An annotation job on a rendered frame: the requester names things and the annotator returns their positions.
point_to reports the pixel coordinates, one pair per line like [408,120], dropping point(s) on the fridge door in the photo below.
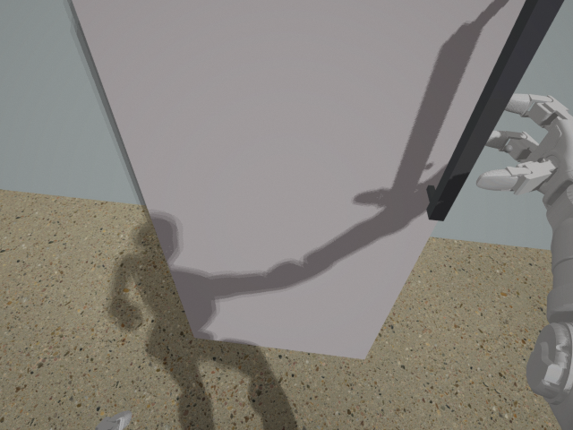
[283,149]

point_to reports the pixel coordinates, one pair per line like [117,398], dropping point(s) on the robot right upper arm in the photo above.
[549,370]

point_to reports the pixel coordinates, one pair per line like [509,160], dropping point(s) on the handle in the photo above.
[525,38]

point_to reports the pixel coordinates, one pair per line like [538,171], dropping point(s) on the robot left hand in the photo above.
[117,422]

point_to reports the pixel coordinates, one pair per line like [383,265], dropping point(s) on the robot right forearm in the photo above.
[558,201]

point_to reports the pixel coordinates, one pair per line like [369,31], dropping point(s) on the robot right hand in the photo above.
[556,147]

